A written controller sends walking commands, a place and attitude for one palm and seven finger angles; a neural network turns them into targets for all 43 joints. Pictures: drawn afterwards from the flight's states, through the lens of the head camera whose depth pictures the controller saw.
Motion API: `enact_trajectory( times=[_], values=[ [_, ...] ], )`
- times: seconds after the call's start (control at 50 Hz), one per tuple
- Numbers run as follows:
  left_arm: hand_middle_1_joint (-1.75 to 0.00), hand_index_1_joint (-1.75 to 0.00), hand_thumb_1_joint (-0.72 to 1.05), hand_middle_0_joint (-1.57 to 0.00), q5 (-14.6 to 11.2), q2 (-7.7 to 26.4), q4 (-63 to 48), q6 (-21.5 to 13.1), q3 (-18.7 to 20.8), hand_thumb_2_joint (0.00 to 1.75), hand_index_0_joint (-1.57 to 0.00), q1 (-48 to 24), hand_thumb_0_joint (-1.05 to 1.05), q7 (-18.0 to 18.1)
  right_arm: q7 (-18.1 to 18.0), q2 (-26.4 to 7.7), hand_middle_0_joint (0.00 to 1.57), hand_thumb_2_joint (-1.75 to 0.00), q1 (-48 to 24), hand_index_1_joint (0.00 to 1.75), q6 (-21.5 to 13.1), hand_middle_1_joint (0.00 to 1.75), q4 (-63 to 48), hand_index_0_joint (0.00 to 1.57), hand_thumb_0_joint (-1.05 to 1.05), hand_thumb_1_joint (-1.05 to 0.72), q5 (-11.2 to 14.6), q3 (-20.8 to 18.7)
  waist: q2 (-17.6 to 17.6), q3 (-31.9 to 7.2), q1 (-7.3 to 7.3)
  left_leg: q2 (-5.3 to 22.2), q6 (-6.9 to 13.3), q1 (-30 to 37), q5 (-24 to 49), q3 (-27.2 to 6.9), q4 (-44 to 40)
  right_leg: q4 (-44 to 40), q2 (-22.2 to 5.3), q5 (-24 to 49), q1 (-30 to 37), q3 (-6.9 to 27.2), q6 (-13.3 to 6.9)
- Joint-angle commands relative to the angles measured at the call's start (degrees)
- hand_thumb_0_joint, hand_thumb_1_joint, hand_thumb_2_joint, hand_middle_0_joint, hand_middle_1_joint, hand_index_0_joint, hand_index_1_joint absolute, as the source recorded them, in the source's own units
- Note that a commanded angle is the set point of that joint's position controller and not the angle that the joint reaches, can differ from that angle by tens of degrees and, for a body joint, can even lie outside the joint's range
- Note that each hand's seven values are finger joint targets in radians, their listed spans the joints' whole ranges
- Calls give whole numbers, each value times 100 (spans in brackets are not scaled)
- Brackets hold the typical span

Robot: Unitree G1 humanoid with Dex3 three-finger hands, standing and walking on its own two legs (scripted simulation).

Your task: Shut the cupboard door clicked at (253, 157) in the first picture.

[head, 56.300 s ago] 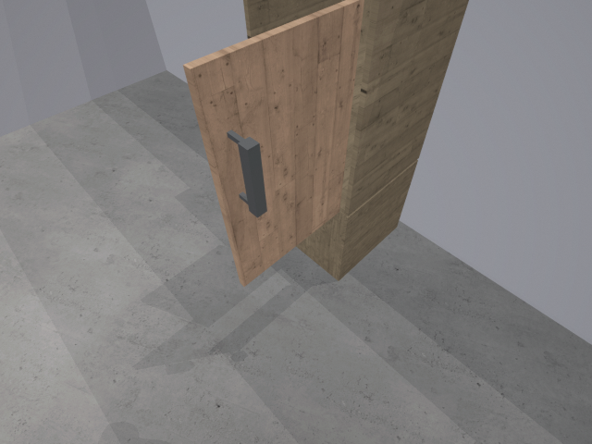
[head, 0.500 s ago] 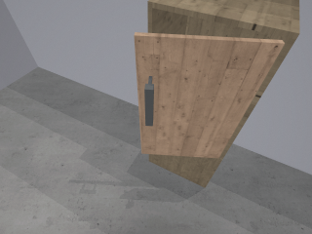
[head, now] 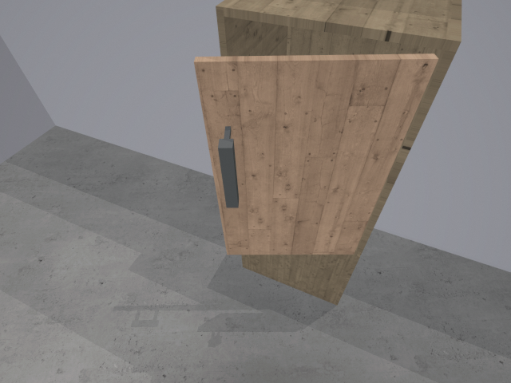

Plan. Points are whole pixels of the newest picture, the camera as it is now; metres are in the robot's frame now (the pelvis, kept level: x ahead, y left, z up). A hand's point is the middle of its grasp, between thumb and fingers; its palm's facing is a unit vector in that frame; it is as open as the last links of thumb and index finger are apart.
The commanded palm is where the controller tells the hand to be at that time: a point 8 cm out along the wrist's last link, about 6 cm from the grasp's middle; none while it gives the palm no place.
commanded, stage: look again from close up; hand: left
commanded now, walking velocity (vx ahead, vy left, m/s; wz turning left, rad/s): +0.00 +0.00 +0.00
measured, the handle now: (230, 168) +0.49 +0.07 +0.05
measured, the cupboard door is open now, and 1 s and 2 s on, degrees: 24 24 24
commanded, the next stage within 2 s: shuffle to correct the standing spot in 0.24 s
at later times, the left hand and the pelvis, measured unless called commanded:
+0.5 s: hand out of the picture +0.04 +0.18 -0.17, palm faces -0.03 -0.98 -0.22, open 7.4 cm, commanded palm none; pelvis +0.02 -0.01 +0.00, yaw -1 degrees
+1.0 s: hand out of the picture +0.00 +0.11 -0.20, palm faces -0.01 -0.99 -0.11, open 7.4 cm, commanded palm none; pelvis +0.05 -0.05 -0.01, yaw -3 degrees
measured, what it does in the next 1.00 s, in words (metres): steps on the spot: left foot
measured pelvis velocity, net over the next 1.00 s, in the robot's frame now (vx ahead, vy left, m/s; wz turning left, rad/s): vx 0.05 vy -0.05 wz -0.06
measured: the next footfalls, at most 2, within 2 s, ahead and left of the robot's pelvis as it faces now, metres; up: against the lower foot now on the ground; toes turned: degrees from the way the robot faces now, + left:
left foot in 0.96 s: +0.09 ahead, +0.03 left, +0.00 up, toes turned +5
right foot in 1.38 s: +0.08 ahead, -0.25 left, +0.00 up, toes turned -1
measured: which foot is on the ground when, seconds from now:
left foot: down 0.00-0.68, up 0.70-0.94, down 0.96-1.00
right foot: down 0.00-0.96, up 0.98-1.00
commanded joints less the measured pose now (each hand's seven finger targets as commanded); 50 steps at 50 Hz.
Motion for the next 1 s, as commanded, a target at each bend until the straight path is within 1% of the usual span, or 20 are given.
enact_trajectory(
  times=[0.0, 0.04, 0.3, 0.4, 0.46, 0.54, 0.58, 0.62, 0.64, 0.66, 0.68, 0.7, 0.72, 0.82, 0.88, 0.9, 0.92, 0.94, 0.96, 0.98],
  values=[
    [-30, -30, 90, -20, 6, 609, -251, -98, 134, 90, -20, 299, 0, 26, -71, -616, 20, -90, -5, 30, -180, 30, -245, 20, 0, -90, -2, -95, -247, 265, 161, 531, 128, 220, 523, -665, -710, -685, -400, 573, -465, 463, -293],
    [-30, -30, 90, -20, 6, 621, -250, -100, 138, 90, -20, 308, 0, 27, -79, -633, 20, -90, -76, 30, -184, 30, -225, 20, 0, -90, 1, -101, -489, 213, 168, 536, 124, 317, 677, -625, -669, -704, -420, 783, -431, 478, -274],
    [-30, -30, 90, -20, 37, 1020, -273, -95, 222, 90, -20, 69, 0, -4, -114, -977, 20, -90, -731, 30, -204, 30, -178, 20, 0, -90, 13, -171, -269, -84, 183, 601, 109, 815, 1395, -489, -617, -756, -531, 1866, -152, 542, -225],
    [-30, -30, 90, -20, 50, 764, -152, 38, 169, 90, -20, 245, 0, -35, -136, -815, 20, -90, -746, 30, -123, 30, -129, 20, 0, -90, -22, -130, -250, 90, 169, 732, 112, 807, 1068, -500, -618, -710, -397, 1295, -338, 366, -154],
    [-30, -30, 90, -20, 88, 773, -270, 140, 238, 90, -20, 289, 0, -102, -178, -1073, 20, -90, -691, 30, -71, 30, -192, 20, 0, -90, -63, -229, 132, 127, 152, 1083, 289, 792, 764, -859, -824, -316, -181, 583, -642, 107, -154],
    [-30, -30, 90, -20, 117, 728, -453, 199, 320, 90, -20, 402, 0, -171, -256, -1293, 20, -90, -620, 30, -21, 30, -341, 20, 0, -90, -88, -368, 499, 4, 149, 1589, 628, 847, 1105, -1346, -807, 259, 0, 135, -1004, -92, -151],
    [-30, -30, 90, -20, 116, 668, -501, 200, 353, 90, -20, 499, 0, -196, -282, -1277, 20, -90, -636, 30, -8, 30, -400, 20, 0, -90, -95, -407, 471, -125, 213, 1698, 709, 766, 1538, -1317, -575, 203, -14, 155, -879, -125, -163],
    [-30, -30, 90, -20, 130, 735, -518, 203, 412, 90, -20, 703, 0, -209, -283, -1181, 20, -90, -752, 30, 4, 30, -485, 20, 0, -90, -88, -408, -7, -133, 330, 1334, 441, -37, 1116, -753, 18, -359, -163, 728, -197, 160, -226],
    [-30, -30, 90, -20, 155, 904, -513, 191, 463, 90, -20, 873, 0, -194, -282, -955, 20, -90, -890, 30, 8, 30, -573, 20, 0, -90, -64, -374, -892, -105, 414, 759, 145, -662, 267, -60, 765, -909, -611, 1329, 203, 853, -331],
    [-30, -30, 90, -20, 169, 1075, -468, 177, 514, 90, -20, 1067, 0, -156, -265, -625, 20, -90, -1139, 30, 7, 30, -720, 20, 0, -90, -46, -295, -1889, 102, 540, 102, -90, -1488, -1454, 392, 1720, -1304, -1231, 2745, 543, 1654, -627],
    [-30, -30, 90, -20, 168, 992, -435, 169, 469, 90, -20, 1259, 0, -130, -287, -578, 20, -90, -1367, 30, 38, 30, -811, 20, 0, -90, -45, -279, -1689, 137, 641, 164, -57, -1617, -2151, 46, 2448, -1247, -1560, 3879, 460, 1791, -1045],
    [-30, -30, 90, -20, 182, 862, -460, 176, 449, 90, -20, 1163, 0, -95, -291, -560, 20, -90, -1373, 30, 8, 30, -789, 20, 0, -90, -40, -292, -1189, 227, 545, 217, -58, -1807, -2035, -35, 2928, -1000, -1490, 4674, 625, 1644, -1431],
    [-30, -30, 90, -20, 175, 838, -497, 171, 452, 90, -20, 1044, 0, -78, -275, -544, 20, -90, -1302, 30, -5, 30, -726, 20, 0, -90, -32, -312, -783, 149, 478, 245, -94, -1875, -1878, 24, 3122, -791, -1310, 5098, 815, 1312, -1526],
    [-30, -30, 90, -20, 202, 769, -597, 181, 450, 90, -20, 956, 0, -28, -244, -369, 20, -90, -1279, 30, 2, 30, -737, 20, 0, -90, -15, -289, -844, -38, 401, 189, -102, -1363, -1392, 316, 2088, -748, -946, 5016, 778, 925, -1357],
    [-30, -30, 90, -20, 152, 736, -660, 222, 439, 90, -20, 725, 0, -74, -301, -328, 20, -90, -702, 30, -47, 30, -540, 20, 0, -90, -12, -278, -717, -271, 80, 102, -37, -91, -421, 454, 433, -245, -606, 4843, 362, 585, -1036],
    [-30, -30, 90, -20, 102, 736, -672, 228, 446, 90, -20, 682, 0, -97, -341, -479, 20, -90, -189, 30, -74, 30, -373, 20, 0, -90, -24, -296, -437, -558, -121, 302, 87, 824, 398, 239, -420, 379, -465, 4404, 45, 526, -768],
    [-30, -30, 90, -20, 50, 566, -654, 221, 459, 90, -20, 900, 0, -128, -393, -934, 20, -90, 277, 30, -116, 30, -277, 20, 0, -90, -79, -397, 413, -943, -287, 1619, 627, 2040, 1967, -1265, -838, 1611, -97, 2468, -1025, 216, -333],
    [-30, -30, 90, -20, 56, 508, -772, 200, 436, 90, -20, 1023, 0, -144, -416, -1355, 20, -90, 443, 30, -85, 30, -306, 20, 0, -90, -56, -452, 1466, -925, -194, 3230, 1545, 2367, 3667, -3025, -1059, 3150, 223, -1267, -2202, -103, 32],
    [-30, -30, 90, -20, 167, 847, -754, 275, 511, 90, -20, 647, 0, -118, -400, -1239, 20, -90, 350, 30, -56, 30, -297, 20, 0, -90, -22, -392, 498, -573, -242, 3202, 1600, 1575, 3366, -2807, -1165, 3802, 107, -1238, -2192, 411, -30],
    [-30, -30, 90, -20, 172, 704, -794, 290, 528, 90, -20, 435, 0, -123, -427, -1148, 20, -90, -10, 30, -85, 30, -415, 20, 0, -90, -49, -354, 482, -158, -59, 3052, 1554, 993, 3064, -2643, -1220, 4135, -24, -997, -2399, 428, 18]
  ],
)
